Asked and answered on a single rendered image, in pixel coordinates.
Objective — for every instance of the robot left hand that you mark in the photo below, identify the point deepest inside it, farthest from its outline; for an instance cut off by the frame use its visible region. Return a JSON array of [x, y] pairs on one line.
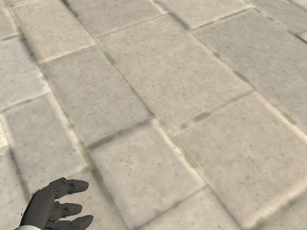
[[44, 212]]

